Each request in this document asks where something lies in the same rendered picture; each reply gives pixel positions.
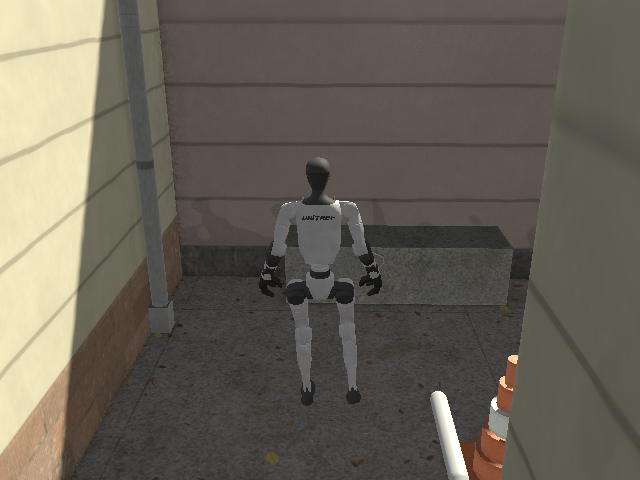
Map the right robot hand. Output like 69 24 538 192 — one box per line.
359 274 382 296

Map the robot right forearm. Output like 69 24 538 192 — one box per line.
359 240 380 279

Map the robot head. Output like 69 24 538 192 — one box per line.
302 157 336 205

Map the right robot shin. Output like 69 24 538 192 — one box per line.
342 323 357 391

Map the left robot upper arm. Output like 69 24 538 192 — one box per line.
271 201 298 257

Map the robot left forearm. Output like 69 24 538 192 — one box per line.
261 241 281 280

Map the left robot hand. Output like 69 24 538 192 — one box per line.
259 276 282 297

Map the right robot upper arm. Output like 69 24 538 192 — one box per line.
339 201 368 256

